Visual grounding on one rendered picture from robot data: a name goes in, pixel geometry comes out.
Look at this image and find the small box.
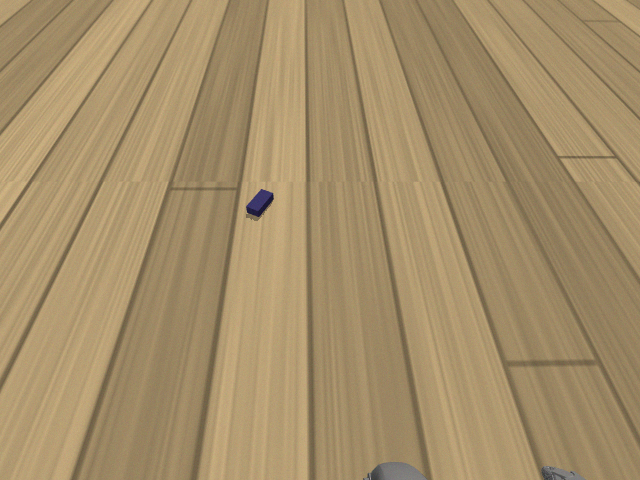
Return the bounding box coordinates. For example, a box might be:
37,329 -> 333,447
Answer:
246,189 -> 274,217

